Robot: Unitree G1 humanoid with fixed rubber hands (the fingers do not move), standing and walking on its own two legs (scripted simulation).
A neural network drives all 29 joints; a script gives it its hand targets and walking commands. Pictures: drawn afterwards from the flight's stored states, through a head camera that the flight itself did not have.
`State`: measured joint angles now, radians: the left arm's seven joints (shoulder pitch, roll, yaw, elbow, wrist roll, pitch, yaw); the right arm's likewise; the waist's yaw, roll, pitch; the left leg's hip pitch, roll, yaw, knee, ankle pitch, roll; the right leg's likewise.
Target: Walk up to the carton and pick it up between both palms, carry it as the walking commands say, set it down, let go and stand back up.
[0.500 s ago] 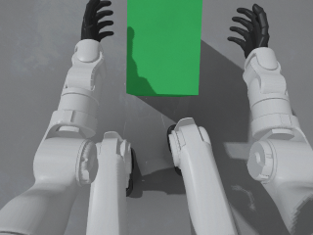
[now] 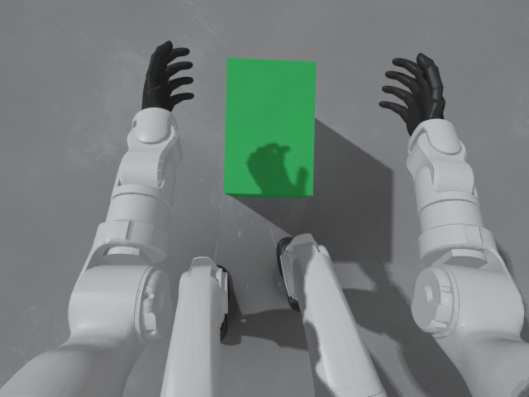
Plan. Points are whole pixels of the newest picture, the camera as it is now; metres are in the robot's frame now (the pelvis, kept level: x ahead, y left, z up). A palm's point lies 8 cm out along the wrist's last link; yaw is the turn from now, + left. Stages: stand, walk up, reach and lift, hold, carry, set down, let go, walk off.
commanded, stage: set down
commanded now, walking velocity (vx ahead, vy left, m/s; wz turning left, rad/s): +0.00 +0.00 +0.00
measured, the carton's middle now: (267, 140) +0.50 -0.09 -0.44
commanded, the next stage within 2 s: let go in 0.34 s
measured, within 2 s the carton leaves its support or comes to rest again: neither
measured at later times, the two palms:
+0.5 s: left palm (121, 90) +0.49 +0.09 -0.01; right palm (463, 100) +0.42 -0.27 -0.01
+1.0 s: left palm out of the picture +0.34 +0.18 +0.10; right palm out of the picture +0.27 -0.26 +0.10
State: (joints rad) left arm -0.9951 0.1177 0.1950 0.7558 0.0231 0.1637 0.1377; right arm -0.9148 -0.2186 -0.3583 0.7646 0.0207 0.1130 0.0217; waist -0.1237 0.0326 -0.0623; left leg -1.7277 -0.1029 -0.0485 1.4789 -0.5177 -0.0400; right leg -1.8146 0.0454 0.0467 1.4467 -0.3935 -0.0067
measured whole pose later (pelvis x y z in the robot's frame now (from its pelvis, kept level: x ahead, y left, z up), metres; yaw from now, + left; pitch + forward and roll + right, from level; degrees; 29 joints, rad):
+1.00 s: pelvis +0.08 +0.00 +0.19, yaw -4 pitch +16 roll +1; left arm -0.03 0.13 0.09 0.51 0.05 0.01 0.02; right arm 0.04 -0.21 -0.09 0.47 0.00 -0.01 0.09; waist -0.05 0.00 0.02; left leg -0.54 -0.03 -0.07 0.56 -0.30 -0.01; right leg -0.63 0.05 0.07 0.57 -0.21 -0.02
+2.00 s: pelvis +0.12 +0.01 +0.20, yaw -2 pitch +0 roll +0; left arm 0.19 0.33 0.04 0.80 0.04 0.01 0.02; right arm 0.19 -0.35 -0.03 0.72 -0.04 0.01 -0.03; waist 0.01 0.04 0.00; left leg -0.14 -0.03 -0.08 0.48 -0.34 0.01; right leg -0.22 0.03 0.03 0.49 -0.27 -0.01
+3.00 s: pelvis +0.10 +0.00 +0.21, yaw -2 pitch -2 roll +0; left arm 0.12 0.36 0.02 1.03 0.02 0.00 0.01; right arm 0.18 -0.39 0.00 0.94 -0.02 -0.02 -0.03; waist 0.01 0.02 0.02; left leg -0.06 -0.01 -0.07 0.36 -0.26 0.00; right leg -0.15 0.04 0.03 0.38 -0.19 -0.02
